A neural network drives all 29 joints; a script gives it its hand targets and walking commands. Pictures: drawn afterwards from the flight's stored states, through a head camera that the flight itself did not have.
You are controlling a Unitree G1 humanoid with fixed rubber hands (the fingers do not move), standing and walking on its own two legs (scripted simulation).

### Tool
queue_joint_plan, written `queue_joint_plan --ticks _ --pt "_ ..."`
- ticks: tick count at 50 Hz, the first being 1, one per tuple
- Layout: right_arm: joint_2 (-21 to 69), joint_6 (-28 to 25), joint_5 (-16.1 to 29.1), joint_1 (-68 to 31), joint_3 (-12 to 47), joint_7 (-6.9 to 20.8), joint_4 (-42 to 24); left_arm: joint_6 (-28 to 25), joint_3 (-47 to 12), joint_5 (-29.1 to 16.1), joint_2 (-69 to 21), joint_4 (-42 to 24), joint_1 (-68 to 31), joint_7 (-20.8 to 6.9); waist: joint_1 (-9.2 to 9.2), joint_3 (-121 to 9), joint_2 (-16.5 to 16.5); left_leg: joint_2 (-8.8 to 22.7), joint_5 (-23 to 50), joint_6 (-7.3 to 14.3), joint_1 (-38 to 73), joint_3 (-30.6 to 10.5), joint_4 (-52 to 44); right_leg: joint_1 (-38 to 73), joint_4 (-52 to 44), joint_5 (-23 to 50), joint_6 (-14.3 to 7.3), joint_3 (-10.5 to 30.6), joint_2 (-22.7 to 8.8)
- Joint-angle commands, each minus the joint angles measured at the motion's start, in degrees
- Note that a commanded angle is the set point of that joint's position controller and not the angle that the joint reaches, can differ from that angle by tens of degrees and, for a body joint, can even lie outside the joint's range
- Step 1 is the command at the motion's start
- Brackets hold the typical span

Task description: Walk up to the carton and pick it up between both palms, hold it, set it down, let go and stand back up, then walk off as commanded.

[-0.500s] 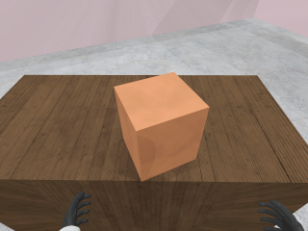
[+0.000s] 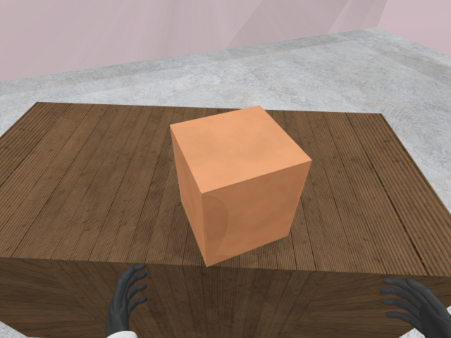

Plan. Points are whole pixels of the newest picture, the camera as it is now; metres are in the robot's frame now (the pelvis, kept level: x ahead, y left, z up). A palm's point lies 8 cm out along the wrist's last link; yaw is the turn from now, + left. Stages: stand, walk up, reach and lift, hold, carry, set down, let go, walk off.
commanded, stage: reach and lift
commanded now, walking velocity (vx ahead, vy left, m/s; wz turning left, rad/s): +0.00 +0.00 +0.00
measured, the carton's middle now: (233, 184) +0.45 +0.03 +0.02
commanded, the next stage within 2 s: none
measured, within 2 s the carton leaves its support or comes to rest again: neither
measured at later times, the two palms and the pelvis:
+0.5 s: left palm (140, 294) +0.19 +0.16 +0.05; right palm (436, 301) +0.21 -0.30 +0.03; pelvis -0.01 +0.00 +0.00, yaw -1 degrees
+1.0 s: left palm (139, 256) +0.23 +0.17 +0.09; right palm (417, 251) +0.28 -0.28 +0.07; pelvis -0.01 -0.01 +0.00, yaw -1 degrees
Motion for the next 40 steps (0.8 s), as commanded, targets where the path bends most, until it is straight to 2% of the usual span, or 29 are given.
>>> queue_joint_plan --ticks 1,2,4,6,7,8,9,10,12,13,14,15,16,17,18,19,20,21,22,24,25,26,28,31,34,35,36,38,40 --pt "-14.25 -2.33 0.9 -4.05 -5.16 0.39 -3.42 -1.51 -1.65 0.8 -1.13 -7.6 -0.49 0.93 -0.37 -2.47 -3.63 -0.28 6.51 1.51 1.94 -3.77 -0.35 -2.76 -4.83 7.73 1.19 8.81 -4.77" --pt "-12.29 -3.07 1.9 -3.86 -3.73 0.41 -6.74 -2.47 -1.9 0.13 -1.84 -10.7 -2.19 1.24 -0.11 -2.55 -4.49 -0.45 5.92 1.7 0.17 -3.67 0.3 -3.07 -4.27 7.43 1.61 9.11 -5.18" --pt "-11.18 -2.62 3.01 -3.42 -3.05 0.72 -3.73 -2.07 -1.32 2.21 -1.75 -9.6 -3.01 1.62 0.15 -3.09 -2.85 -0.6 5.21 1.52 0.84 -3.99 -0.11 -3.1 -4.18 5.15 1.3 9.69 -5.19" --pt "-12.0 -2.92 3.19 -6.8 -2.76 0.8 -5.0 -2.04 -1.46 1.41 -2.28 -10.2 -6.45 2.41 1.06 -0.66 -2.43 -0.72 0.66 1.91 -3.53 -3.3 0.29 -3.74 -4.57 -3.4 1.37 11.3 -6.16" --pt "-11.53 -2.97 2.94 -7.06 -3.06 0.88 -7.77 -2.14 -2.44 1.0 -2.35 -10.39 -6.1 2.56 1.18 -1.8 -4.77 -0.6 1.75 2.2 -3.52 -3.47 1.22 -2.74 -4.28 -2.09 1.91 11.67 -6.17" --pt "-12.15 -2.88 3.55 -8.15 -3.49 1.29 -6.46 -2.14 -4.02 0.47 -3.75 -11.51 -5.84 3.15 1.57 -2.45 -3.91 -0.14 1.61 1.99 -2.67 -3.6 0.32 -4.37 -4.21 -2.26 1.58 10.43 -5.47" --pt "-15.02 -2.94 4.33 -6.98 -4.05 1.77 -5.94 -1.33 -4.71 0.78 -4.65 -11.9 -3.77 3.12 0.82 -2.64 -2.79 0.63 3.6 1.48 0.11 -4.17 0.15 -6.46 -3.91 -0.02 0.93 8.5 -4.6" --pt "-16.05 -3.15 4.22 -6.53 -5.18 1.47 -5.12 -1.17 -5.77 -0.2 -5.95 -12.75 -2.03 2.94 -0.89 -2.37 -5.75 0.31 7.53 1.34 1.3 -3.84 1.24 -5.41 -3.34 6.83 0.81 7.97 -4.2" --pt "-15.71 -2.52 5.19 -7.73 -3.71 1.48 -3.93 -0.52 -3.54 1.15 -4.98 -12.28 -4.06 3.62 0.14 -1.71 -4.2 -0.39 6.82 1.13 -0.21 -3.63 0.4 -4.73 -3.65 5.98 0.73 7.95 -3.48" --pt "-15.38 -2.83 5.61 -7.54 -3.36 1.32 -3.78 -0.47 -5.33 0.92 -5.93 -12.94 -3.28 3.57 -0.24 -2.81 -4.53 0.09 6.47 1.53 0.76 -4.14 0.84 -4.83 -3.77 5.18 1.0 8.97 -4.3" --pt "-15.96 -3.04 6.48 -10.62 -2.89 1.86 -4.31 -0.28 -5.65 1.52 -7.04 -13.03 -5.64 4.34 0.78 -1.87 -4.13 -0.02 4.41 1.85 -1.41 -4.54 0.76 -5.94 -3.18 3.33 0.49 8.51 -4.06" --pt "-14.88 -3.28 6.22 -10.29 -1.51 1.64 -7.0 -0.61 -4.89 1.18 -6.59 -13.02 -6.37 4.11 1.43 -4.0 -8.3 0.19 5.68 2.51 -1.15 -3.94 0.93 -4.58 -3.28 4.71 1.18 8.68 -4.22" --pt "-15.18 -3.22 5.83 -9.81 -2.95 1.65 -6.14 -0.59 -5.92 2.01 -6.18 -14.01 -6.13 4.12 0.86 -4.0 -7.67 -0.06 6.56 2.41 0.03 -4.06 1.39 -5.25 -3.45 5.76 1.24 9.1 -4.4" --pt "-15.54 -3.16 6.77 -9.3 -1.62 1.36 -4.9 -0.42 -4.36 2.28 -6.39 -15.63 -5.64 4.72 1.43 -2.41 -4.29 -0.61 7.45 1.68 -2.19 -3.54 1.61 -4.54 -2.14 7.22 0.84 9.06 -3.8" --pt "-15.25 -2.97 6.68 -9.86 -1.85 1.45 -3.79 -0.03 -4.68 2.21 -7.58 -13.2 -5.35 4.43 0.54 -2.25 -6.21 -0.41 4.71 2.09 -1.4 -4.15 1.61 -5.69 -3.06 3.75 0.7 9.46 -4.01" --pt "-15.12 -2.11 6.53 -11.84 -2.05 1.75 -2.14 1.04 -5.68 2.14 -7.85 -12.19 -8.53 4.67 0.71 -2.17 -3.62 -0.23 2.53 1.89 -0.73 -4.86 1.11 -6.3 -3.53 0.2 0.41 9.9 -4.47" --pt "-15.91 -1.99 6.2 -14.22 -2.52 1.61 -6.69 1.38 -4.3 1.11 -6.29 -11.53 -10.44 4.56 0.79 -2.41 -6.88 -0.3 -0.86 2.54 -3.45 -4.58 1.35 -6.62 -3.96 -3.43 0.67 11.41 -5.14" --pt "-15.93 -0.95 6.33 -12.87 -2.66 1.79 -3.12 1.93 -5.39 2.11 -7.68 -12.04 -9.83 4.7 0.26 -0.69 -3.88 0.1 -0.49 1.94 -1.05 -5.09 0.8 -8.19 -4.02 -4.53 0.01 10.53 -4.4" --pt "-15.18 -0.58 6.03 -14.65 -2.66 1.46 -5.22 2.44 -4.75 1.34 -6.69 -14.95 -12.6 5.1 1.29 -1.96 -3.39 -0.12 0.57 2.05 -2.79 -4.57 0.5 -5.49 -4.18 -3.45 0.67 12.1 -5.55" --pt "-14.31 0.4 6.43 -15.04 -1.56 1.23 -7.57 2.94 -3.79 1.12 -6.81 -13.89 -13.15 4.78 1.89 -2.46 -6.36 -0.18 1.77 2.34 -4.39 -4.28 0.25 -2.73 -4.76 -1.04 1.37 13.75 -6.22" --pt "-15.18 0.67 6.63 -14.34 -2.25 1.44 -6.21 3.48 -4.21 1.44 -7.37 -15.94 -12.42 4.93 0.84 -5.13 -1.84 -0.07 3.49 1.54 -1.2 -4.21 0.19 -4.12 -3.75 1.6 0.77 11.2 -5.17" --pt "-14.04 0.6 6.55 -14.25 -2.58 1.06 -5.55 3.59 -3.45 1.27 -7.36 -14.54 -12.32 4.47 0.26 -4.46 -4.29 -0.43 5.32 1.78 0.35 -3.98 0.61 -3.8 -4.07 6.0 0.51 11.38 -4.81" --pt "-15.08 1.29 5.89 -17.55 -2.4 0.78 -4.69 4.36 -4.01 1.08 -6.62 -12.75 -14.58 4.48 0.9 -3.95 -4.04 -0.36 4.99 2.04 -1.42 -4.24 -0.18 -3.8 -4.46 3.36 0.75 11.71 -4.96" --pt "-14.38 1.56 4.93 -19.65 -3.33 0.0 -10.05 5.07 -1.65 0.44 -5.82 -13.47 -17.02 4.64 2.1 -7.37 -6.76 0.28 3.98 2.72 -0.65 -4.41 -0.93 -2.01 -4.37 3.18 1.0 11.43 -5.17" --pt "-14.78 3.38 5.53 -20.42 -3.1 -0.01 -7.08 7.0 -3.02 0.09 -7.39 -13.83 -17.94 4.1 0.64 -5.56 -3.73 0.2 5.68 1.83 0.93 -4.59 -1.29 -3.54 -4.88 5.36 0.47 11.24 -5.06" --pt "-15.51 3.39 5.04 -22.39 -3.84 -0.3 -8.66 7.02 -2.3 -0.11 -6.25 -13.68 -18.87 4.17 1.09 -7.53 -5.88 0.34 4.8 2.39 0.88 -4.42 -1.86 -2.9 -5.48 3.5 0.53 10.78 -4.89" --pt "-13.15 4.28 5.5 -22.34 -1.21 -0.17 -7.54 7.31 -2.35 0.45 -6.58 -13.62 -19.94 4.1 1.58 -7.45 -4.68 -0.07 5.45 2.41 0.63 -4.09 -1.84 -2.5 -5.47 4.95 0.81 11.41 -5.44" --pt "-15.57 5.15 4.43 -24.34 -3.77 -0.41 -5.07 8.35 -1.54 -0.29 -6.61 -13.08 -21.25 3.99 0.6 -7.4 -5.39 0.12 7.31 2.11 2.35 -4.24 -2.08 -3.13 -4.86 5.22 0.63 10.47 -4.16" --pt "-14.47 4.83 5.52 -26.6 -2.91 -0.97 -9.08 8.62 -0.12 -0.24 -5.16 -15.01 -22.63 4.1 1.74 -7.56 -4.16 -0.55 7.02 1.87 -1.37 -3.82 -1.53 -0.55 -5.15 6.66 1.24 12.71 -5.52"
